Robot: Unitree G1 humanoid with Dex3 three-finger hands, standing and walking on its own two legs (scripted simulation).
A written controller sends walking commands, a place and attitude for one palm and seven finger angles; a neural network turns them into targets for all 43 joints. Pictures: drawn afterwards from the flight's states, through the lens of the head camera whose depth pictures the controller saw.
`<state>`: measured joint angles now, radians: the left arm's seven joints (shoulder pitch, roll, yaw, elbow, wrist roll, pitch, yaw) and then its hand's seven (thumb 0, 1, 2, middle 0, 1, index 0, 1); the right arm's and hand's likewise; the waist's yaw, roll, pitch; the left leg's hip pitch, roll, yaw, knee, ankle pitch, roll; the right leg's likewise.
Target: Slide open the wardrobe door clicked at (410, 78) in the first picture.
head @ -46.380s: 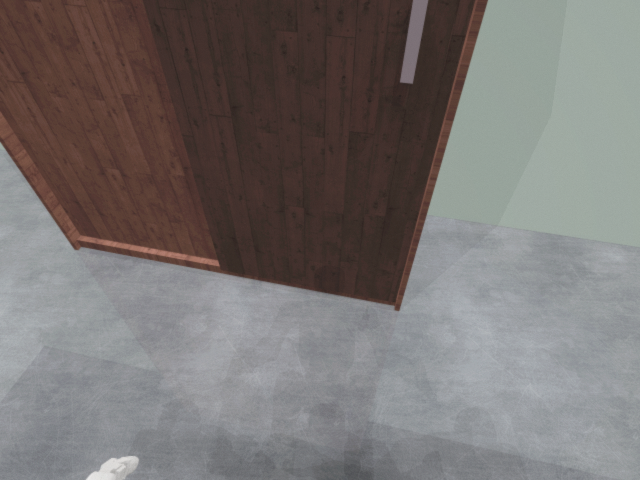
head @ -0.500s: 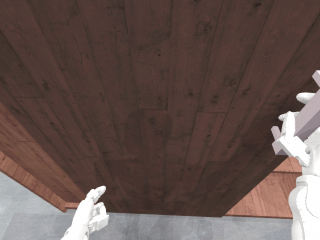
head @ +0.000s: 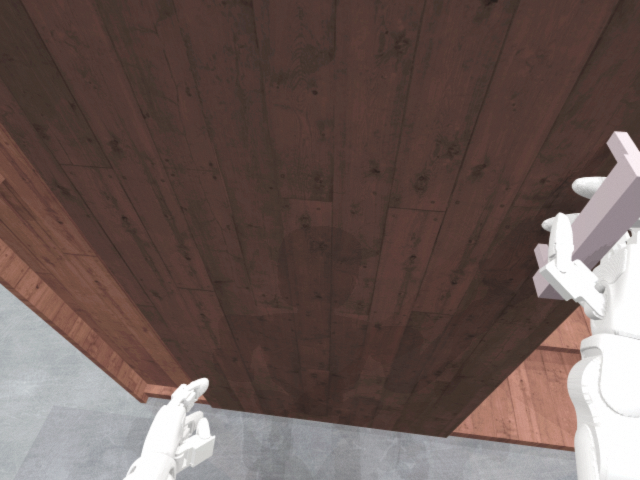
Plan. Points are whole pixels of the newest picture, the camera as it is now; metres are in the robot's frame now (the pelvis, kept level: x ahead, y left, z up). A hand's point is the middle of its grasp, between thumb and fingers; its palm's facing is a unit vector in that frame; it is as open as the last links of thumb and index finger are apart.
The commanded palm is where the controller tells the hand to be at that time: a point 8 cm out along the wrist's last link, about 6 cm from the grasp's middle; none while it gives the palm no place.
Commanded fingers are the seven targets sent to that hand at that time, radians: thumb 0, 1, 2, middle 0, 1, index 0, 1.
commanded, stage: stop walking and hold the door there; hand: right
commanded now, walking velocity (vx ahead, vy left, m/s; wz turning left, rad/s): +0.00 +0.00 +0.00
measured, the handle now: (581, 221) +0.32 -0.24 +0.20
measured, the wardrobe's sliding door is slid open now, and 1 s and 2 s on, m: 0.44 0.43 0.43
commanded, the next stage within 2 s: loosen the grip on the handle in 0.66 s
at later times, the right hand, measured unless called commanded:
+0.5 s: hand (554, 257) +0.29 -0.21 +0.18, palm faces +0.48 +0.86 -0.15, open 6.4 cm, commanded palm +0.26 -0.23 +0.16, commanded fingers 0.00 -0.90 -0.90 0.45 1.40 0.45 1.40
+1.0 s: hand (568, 254) +0.29 -0.22 +0.19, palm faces +0.51 +0.86 -0.08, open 9.4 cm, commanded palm +0.25 -0.24 +0.18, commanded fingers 0.00 0.55 -0.20 0.41 1.35 0.41 1.35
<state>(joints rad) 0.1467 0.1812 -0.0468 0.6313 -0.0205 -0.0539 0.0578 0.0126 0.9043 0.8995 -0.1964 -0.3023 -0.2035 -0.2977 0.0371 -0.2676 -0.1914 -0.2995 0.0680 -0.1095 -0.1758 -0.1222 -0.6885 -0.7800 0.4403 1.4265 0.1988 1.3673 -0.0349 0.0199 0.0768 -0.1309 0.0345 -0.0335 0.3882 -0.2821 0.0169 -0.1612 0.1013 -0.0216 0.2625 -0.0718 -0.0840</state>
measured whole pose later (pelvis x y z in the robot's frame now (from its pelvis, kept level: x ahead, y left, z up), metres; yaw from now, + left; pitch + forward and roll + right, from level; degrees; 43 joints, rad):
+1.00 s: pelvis -0.02 +0.05 -0.01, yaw +0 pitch -3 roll +0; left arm 0.16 0.22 -0.03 0.66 -0.01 -0.13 0.06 0.01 0.90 0.90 -0.20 -0.30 -0.21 -0.30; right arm -0.19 -0.29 -0.33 0.11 0.08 -0.05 -0.16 -0.06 -0.18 -0.59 0.51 1.44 0.32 1.33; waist -0.03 -0.04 -0.04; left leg -0.20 -0.02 0.02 0.52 -0.26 0.03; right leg -0.27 0.04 0.00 0.49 -0.16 -0.03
